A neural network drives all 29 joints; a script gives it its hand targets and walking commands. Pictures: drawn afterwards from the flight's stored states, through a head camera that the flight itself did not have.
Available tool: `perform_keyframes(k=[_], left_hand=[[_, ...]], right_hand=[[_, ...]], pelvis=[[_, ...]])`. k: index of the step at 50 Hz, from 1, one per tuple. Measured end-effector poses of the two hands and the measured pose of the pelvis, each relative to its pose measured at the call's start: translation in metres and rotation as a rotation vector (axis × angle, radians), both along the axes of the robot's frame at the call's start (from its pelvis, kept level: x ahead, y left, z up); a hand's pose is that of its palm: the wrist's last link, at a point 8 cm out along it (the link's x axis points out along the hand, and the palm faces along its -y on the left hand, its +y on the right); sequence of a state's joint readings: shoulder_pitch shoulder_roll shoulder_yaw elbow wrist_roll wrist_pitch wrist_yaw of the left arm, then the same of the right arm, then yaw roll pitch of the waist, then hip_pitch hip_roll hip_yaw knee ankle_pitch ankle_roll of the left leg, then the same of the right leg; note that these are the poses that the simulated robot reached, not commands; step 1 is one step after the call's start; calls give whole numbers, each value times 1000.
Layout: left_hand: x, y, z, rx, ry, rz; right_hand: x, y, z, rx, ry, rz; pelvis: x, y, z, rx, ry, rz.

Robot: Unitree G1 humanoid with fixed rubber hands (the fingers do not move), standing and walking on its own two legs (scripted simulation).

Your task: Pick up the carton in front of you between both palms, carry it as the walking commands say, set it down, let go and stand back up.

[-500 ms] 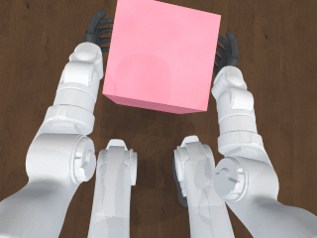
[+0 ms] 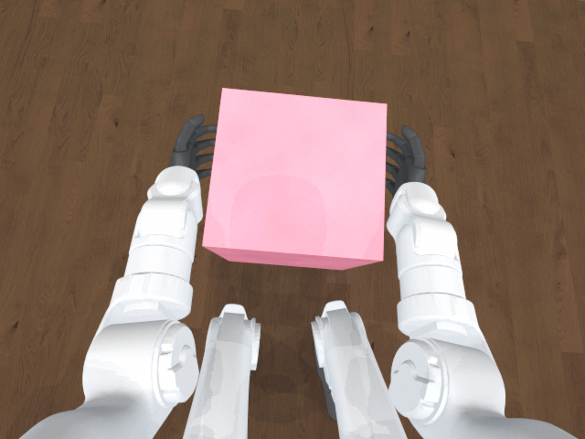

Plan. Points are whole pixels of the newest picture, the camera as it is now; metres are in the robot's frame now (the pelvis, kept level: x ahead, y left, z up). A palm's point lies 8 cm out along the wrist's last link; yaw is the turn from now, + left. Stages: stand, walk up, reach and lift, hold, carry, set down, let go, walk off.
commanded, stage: reach and lift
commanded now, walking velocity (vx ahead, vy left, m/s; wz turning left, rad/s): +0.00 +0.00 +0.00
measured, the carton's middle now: (293, 196) +0.45 -0.01 -0.13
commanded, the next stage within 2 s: hold in 2.00 s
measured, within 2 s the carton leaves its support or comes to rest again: neither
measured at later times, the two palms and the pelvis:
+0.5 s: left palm (137, 151) +0.42 +0.14 +0.11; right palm (479, 156) +0.41 -0.16 +0.12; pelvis +0.05 +0.00 +0.14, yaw +1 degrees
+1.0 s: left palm (10, 98) +0.37 +0.14 +0.25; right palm out of the picture +0.38 -0.15 +0.25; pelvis +0.09 -0.01 +0.23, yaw +1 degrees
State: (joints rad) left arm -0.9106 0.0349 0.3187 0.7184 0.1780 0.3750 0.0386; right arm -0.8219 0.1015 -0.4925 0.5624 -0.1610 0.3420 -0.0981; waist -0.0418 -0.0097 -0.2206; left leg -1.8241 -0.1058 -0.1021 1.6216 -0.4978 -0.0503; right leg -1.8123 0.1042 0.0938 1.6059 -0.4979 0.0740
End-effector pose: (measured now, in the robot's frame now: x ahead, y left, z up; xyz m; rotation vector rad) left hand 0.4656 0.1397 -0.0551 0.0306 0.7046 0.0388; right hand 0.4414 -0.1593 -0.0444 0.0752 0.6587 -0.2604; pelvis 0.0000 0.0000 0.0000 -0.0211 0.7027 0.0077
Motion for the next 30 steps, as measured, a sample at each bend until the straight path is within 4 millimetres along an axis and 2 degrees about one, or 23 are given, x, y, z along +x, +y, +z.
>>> perform_keyframes(k=[15, 30], left_hand=[[-30, 1, 101, -8, 9, 38], [-60, 4, 191, -5, 3, 73]], right_hand=[[-21, 1, 101, 5, 8, 25], [-41, 3, 191, 2, 3, 62]], pelvis=[[32, 0, 89, 9, -150, 0], [65, -2, 171, 18, -342, 2]])
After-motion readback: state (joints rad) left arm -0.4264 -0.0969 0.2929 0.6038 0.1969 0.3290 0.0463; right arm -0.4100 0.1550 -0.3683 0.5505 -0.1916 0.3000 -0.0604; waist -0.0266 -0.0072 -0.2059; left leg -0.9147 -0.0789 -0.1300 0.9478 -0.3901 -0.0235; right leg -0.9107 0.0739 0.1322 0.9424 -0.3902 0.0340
